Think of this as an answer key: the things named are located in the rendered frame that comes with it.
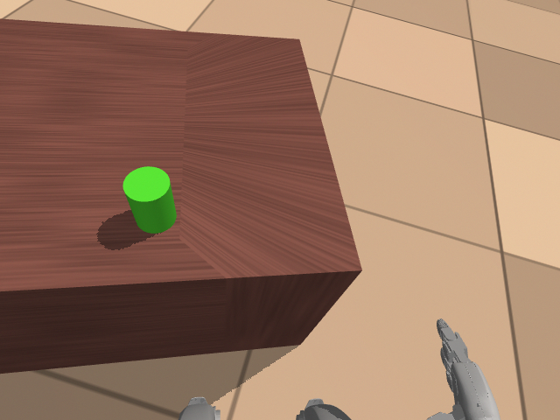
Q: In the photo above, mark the can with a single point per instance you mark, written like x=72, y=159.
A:
x=149, y=193

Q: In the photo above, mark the right robot hand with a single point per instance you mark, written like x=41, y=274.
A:
x=473, y=397

